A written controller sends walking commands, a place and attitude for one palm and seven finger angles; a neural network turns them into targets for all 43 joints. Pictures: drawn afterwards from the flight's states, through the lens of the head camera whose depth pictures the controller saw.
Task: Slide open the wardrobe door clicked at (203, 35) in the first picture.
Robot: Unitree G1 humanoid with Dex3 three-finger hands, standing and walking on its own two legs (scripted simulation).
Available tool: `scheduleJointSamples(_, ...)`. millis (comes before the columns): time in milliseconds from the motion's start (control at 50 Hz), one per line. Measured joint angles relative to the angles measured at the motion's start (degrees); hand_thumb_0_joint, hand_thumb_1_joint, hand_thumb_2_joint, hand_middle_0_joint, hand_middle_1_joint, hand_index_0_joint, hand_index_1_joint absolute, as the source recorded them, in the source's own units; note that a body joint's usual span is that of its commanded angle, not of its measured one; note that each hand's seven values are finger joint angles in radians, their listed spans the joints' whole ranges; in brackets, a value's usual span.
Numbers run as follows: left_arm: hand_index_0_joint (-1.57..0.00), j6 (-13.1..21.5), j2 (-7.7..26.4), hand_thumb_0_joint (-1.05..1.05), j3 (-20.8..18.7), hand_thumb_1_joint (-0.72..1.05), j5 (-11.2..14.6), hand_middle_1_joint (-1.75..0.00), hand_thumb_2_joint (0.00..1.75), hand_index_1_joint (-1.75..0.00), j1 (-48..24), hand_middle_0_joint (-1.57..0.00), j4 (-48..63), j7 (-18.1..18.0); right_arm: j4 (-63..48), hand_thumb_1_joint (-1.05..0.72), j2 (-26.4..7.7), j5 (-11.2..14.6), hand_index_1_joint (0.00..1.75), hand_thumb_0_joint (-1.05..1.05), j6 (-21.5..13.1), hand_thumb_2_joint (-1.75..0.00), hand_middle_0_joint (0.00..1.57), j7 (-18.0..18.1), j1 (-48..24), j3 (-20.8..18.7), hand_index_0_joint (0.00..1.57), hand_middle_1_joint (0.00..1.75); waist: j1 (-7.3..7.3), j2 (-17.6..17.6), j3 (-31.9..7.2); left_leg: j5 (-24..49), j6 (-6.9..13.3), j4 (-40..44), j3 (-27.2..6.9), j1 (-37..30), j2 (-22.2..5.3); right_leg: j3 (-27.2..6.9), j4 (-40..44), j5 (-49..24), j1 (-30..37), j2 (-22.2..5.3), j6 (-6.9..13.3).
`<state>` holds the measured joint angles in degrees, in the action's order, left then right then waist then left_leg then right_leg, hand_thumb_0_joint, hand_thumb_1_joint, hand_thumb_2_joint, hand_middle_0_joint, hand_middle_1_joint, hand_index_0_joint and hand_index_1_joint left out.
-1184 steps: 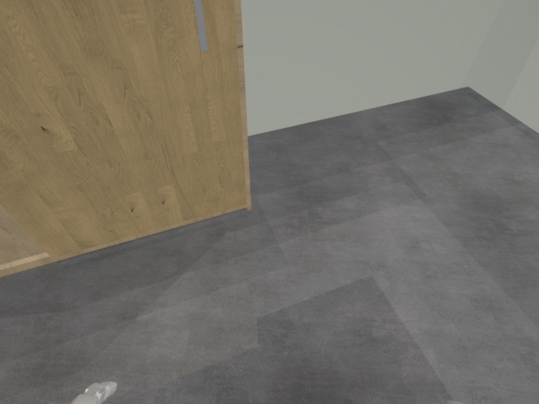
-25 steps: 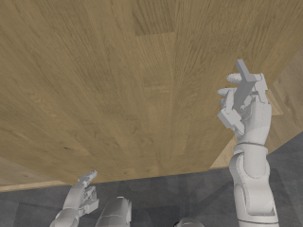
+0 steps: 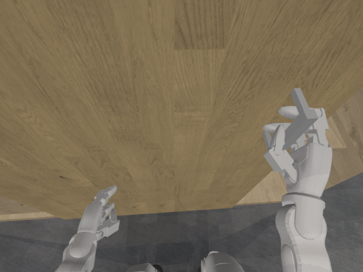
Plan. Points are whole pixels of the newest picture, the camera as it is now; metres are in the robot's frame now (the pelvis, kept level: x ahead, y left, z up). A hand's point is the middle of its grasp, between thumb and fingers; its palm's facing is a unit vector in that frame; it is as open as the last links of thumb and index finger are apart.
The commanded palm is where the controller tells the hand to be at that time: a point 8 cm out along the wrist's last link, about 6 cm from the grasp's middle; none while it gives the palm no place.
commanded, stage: step sideways, sliding the door along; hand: right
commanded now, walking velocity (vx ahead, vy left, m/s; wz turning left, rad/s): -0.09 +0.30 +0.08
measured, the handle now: (283, 129) +0.34 -0.18 +0.13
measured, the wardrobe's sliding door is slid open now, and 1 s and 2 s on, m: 0.33 0.42 0.42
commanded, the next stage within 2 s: stop walking and hold the door there in 0.88 s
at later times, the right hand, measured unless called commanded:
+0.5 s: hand (237, 153) +0.29 -0.09 +0.14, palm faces +0.22 +0.98 +0.04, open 5.5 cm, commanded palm +0.26 -0.07 +0.12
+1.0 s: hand (217, 153) +0.29 -0.06 +0.14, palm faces +0.26 +0.96 +0.09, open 5.6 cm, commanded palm +0.26 -0.09 +0.10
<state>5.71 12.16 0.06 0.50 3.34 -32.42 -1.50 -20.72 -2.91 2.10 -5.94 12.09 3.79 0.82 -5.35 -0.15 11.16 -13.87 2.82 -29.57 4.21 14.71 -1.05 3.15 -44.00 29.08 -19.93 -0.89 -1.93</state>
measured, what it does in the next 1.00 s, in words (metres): steps to the left: left foot, then right foot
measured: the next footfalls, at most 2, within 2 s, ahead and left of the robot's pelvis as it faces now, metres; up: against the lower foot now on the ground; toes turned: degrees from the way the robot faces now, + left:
left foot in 0.54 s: -0.01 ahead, +0.21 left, +0.00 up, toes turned +6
right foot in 0.76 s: +0.03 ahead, +0.02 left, +0.00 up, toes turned -9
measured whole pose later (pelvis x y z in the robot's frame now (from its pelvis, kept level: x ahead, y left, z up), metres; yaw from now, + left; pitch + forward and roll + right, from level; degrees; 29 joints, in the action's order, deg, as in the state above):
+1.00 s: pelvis -0.03 +0.12 +0.01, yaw +0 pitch -2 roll +9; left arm 1.6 9.9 0.1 1.4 7.2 -30.8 1.5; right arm -13.3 -7.9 2.0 -1.3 10.7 -8.3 -1.6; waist -6.6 -0.1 11.8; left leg -21.5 -3.0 -95.6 -0.5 40.3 -1.3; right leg 5.0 -26.9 12.7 -12.4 -12.2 -0.1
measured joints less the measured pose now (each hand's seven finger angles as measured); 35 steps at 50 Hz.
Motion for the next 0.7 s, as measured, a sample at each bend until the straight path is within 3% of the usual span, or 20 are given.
scheduleJointSamples(40, -0.2, -0.48, 0.86, 0.02, -0.69, 0.91, -0.14, -0.3, 0.9, -0.3, 1.02, -0.2, 0.55, -0.04, -1.14, -0.82, 0.15, -0.57, 1.39, 0.0, -0.57, -0.86, 0.37, -0.44, 0.62, 1.24, 0.26, 1.4, 1.33, 0.01, 0.26, 1.09, -0.21, -3.07, 0.37, 1.55, 0.28, 1.85, 9.55, -12.8, 2.96, -0.84, -0.28)
scheduleJointSamples(60, -0.2, -0.56, 1.41, 0.02, -1.22, 0.91, -0.15, -0.3, 0.9, -0.3, 1.87, -0.2, 1.14, 0.09, -1.58, -0.82, 0.08, -0.39, 1.38, 0.0, -0.64, -0.86, 0.36, -0.79, 0.7, 2.0, 0.27, 1.4, 1.88, -0.82, -0.13, 0.75, -1.02, -7.24, 0.62, 3.45, 1.0, 2.04, 12.83, -19.17, 4.53, -1.9, 1.1)
scheduleJointSamples(100, -0.2, -0.69, 0.99, 0.02, -2.49, 0.91, 0.04, -0.3, 0.9, -0.3, 2.94, -0.2, 1.08, 0.7, -0.45, -0.82, -1.01, -0.21, 1.37, 0.0, -1.28, -0.86, 0.36, -1.73, -0.94, 3.3, 0.26, 1.4, 2.06, -0.23, 0.43, -8.82, -2.08, -20.19, -1.74, 7.95, 1.6, 2.2, 12.42, -14.57, 5.66, -2.22, 2.99)
scheduleJointSamples(140, -0.2, -1.05, 0.23, 0.02, -2.31, 0.91, 0.05, -0.3, 0.9, -0.3, 3.88, -0.2, 0.67, 1.62, 0.6, -0.82, -1.55, -0.7, 1.36, 0.0, -0.84, -0.86, 0.36, -2.4, -2.05, 4.2, 0.26, 1.4, 1.97, 0.54, 0.65, -13.49, -2.68, -30.42, -3.57, 11.44, 2.29, 1.86, 12.21, -11.97, 6.4, -2.91, 3.15)
scheduleJointSamples(240, -0.2, -0.84, -1.47, 0.02, -0.31, 0.91, -0.19, -0.3, 0.9, -0.3, 5.59, -0.2, 1.25, 3.68, 2.28, -0.82, -1.24, -1.49, 1.36, 0.01, 1.32, -0.85, 0.33, -3.16, -3.35, 5.0, 0.29, 1.4, 1.06, 0.32, -0.1, -9.93, -4.23, -39.75, -2.94, 16.43, 0.36, 1.37, 15.21, -13.86, 7.95, -6.84, 1.51)
scheduleJointSamples(360, -0.2, -1.35, -3.36, 0.02, 1.1, 0.9, -0.07, -0.3, 0.9, -0.3, 5.28, -0.2, 2.38, 3.76, 4.54, -0.82, -2.11, -0.74, 1.38, 0.01, 2.7, -0.86, 0.31, -3.4, -5.04, 4.28, 0.32, 1.4, -0.4, -0.63, -1.11, -6.39, -5.21, -31.58, -2.1, 12.96, -1.95, 1.17, 17.66, -15.55, 8.77, -10.36, -0.52)
scheduleJointSamples(480, -0.2, -1.16, -3.85, 0.02, 1.54, 0.9, 0.21, -0.3, 0.9, -0.3, 3.51, -0.2, 3.14, 3.17, 6.82, -0.81, -2.98, 1.57, 1.39, 0.01, 2.31, -0.88, 0.32, -1.98, -7.55, 1.29, 0.3, 1.4, -1.57, -2.19, -1.28, -7.19, -4.91, -13.96, -0.14, 3.32, 0.14, -0.38, 16.82, -16.18, 6.91, -12.03, -3.24)
scheduleJointSamples(540, -0.2, -1.02, -3.65, 0.01, 1.53, 0.9, 0.7, -0.3, 0.9, -0.3, 2.55, -0.2, 3.27, 3.06, 7.38, -0.82, -3.73, 2.11, 1.39, 0.0, 2.82, -0.88, 0.34, -1.28, -9.83, -1.53, 0.26, 1.4, -2.24, -1.45, -1.04, -0.15, -4.41, -1.57, 0.64, -3.06, 0.73, -1.1, 12.29, -14.39, 4.33, -11.4, -4.86)
scheduleJointSamples(580, -0.2, -1.26, -2.3, 0.01, 1.19, 0.9, 1.12, -0.3, 0.9, -0.3, 0.9, -0.2, 1.94, 2.73, 8.07, -0.82, -2.99, 2.25, 1.38, 0.0, 2.54, -0.88, 0.36, -0.56, -10.48, -3.75, 0.23, 1.4, -1.43, -3.54, -0.53, -4.94, -2.83, -0.36, 1.81, -4.12, 1.75, -2.91, 6.79, -10.6, 1.72, -11.73, -3.27)
scheduleJointSamples(620, -0.2, -1.75, -1.09, 0.01, 0.2, 0.9, 1.08, -0.3, 0.9, -0.3, -0.11, -0.2, 0.11, 1.78, 8.37, -0.81, -2.45, 2.65, 1.37, -0.01, 2.41, -0.88, 0.38, 0.06, -10.03, -4.61, 0.21, 1.4, -0.46, -4.14, -0.25, -5.21, -2.04, -1.72, 2.13, -3.06, 1.14, -4.28, -2.75, -0.7, -1.37, -8.08, -1.38)
scheduleJointSamples(660, -0.2, -2.03, -0.35, 0.01, -0.7, 0.9, 0.98, -0.3, 0.9, -0.3, -0.12, -0.2, -1.31, 0.9, 8.14, -0.82, -2.42, 2.71, 1.37, -0.01, 2.07, -0.87, 0.38, 0.48, -9.29, -4.52, 0.21, 1.4, -0.11, -2.62, 0.17, -4.24, -1.7, -1.21, 1.51, -2.94, -0.28, -2.45, -10.51, 4.64, -3.13, -3.65, -0.44)
scheduleJointSamples(700, -0.2, -2.47, 0.18, 0.02, -1.1, 0.91, 0.83, -0.3, 0.9, -0.3, 0.34, -0.2, -1.98, 0.42, 7.11, -0.82, -2.3, 2.32, 1.38, 0.0, 1.71, -0.87, 0.38, 0.86, -8.42, -4.14, 0.22, 1.4, 0.43, -0.76, 0.68, -3.11, -1.19, -0.3, 1.05, -3.08, -1.11, 0.76, -8.47, 4.8, -2.36, -0.89, -0.05)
